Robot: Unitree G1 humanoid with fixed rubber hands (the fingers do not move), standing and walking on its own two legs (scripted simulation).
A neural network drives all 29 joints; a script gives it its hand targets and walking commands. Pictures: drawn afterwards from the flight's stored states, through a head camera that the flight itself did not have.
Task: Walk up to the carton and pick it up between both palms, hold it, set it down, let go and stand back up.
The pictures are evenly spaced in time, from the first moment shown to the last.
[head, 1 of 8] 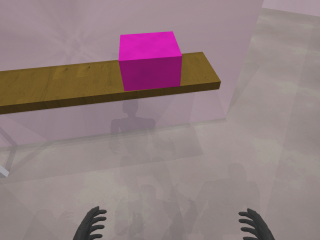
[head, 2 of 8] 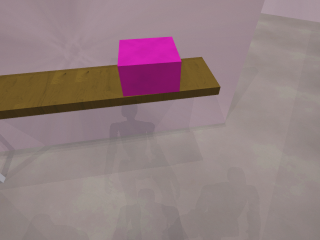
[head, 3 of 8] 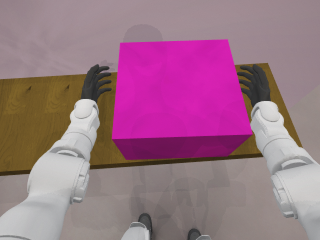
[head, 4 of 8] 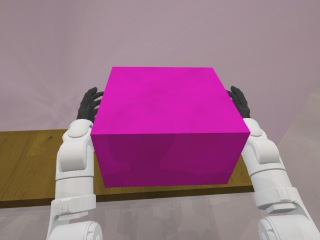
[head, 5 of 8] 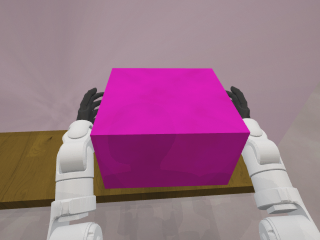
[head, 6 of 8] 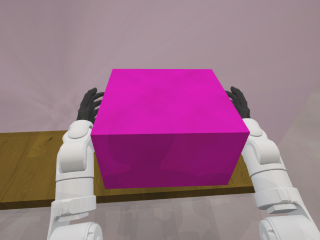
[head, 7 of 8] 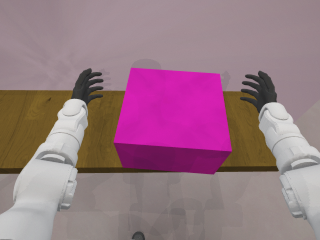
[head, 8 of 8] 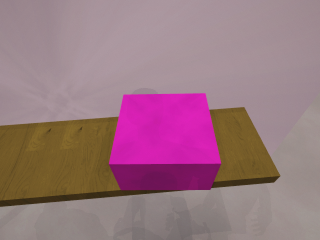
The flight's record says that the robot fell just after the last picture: no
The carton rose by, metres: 0.20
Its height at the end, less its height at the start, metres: +0.00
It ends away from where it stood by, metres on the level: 0.02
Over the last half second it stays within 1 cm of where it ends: yes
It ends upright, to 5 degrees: yes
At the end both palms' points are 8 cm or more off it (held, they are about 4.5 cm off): yes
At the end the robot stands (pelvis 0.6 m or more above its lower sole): yes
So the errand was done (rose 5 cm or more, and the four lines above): yes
